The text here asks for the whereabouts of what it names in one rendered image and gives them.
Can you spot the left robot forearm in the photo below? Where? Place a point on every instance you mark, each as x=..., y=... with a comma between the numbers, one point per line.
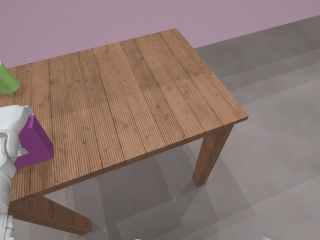
x=9, y=145

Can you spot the robot left upper arm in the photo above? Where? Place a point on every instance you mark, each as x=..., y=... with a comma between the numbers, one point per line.
x=6, y=226

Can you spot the sponge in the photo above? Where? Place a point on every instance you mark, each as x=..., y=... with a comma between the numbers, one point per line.
x=34, y=139

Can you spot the robot left hand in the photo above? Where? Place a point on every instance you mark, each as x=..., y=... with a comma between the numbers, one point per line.
x=14, y=118

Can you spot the table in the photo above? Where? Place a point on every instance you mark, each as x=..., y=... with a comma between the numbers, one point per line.
x=109, y=106

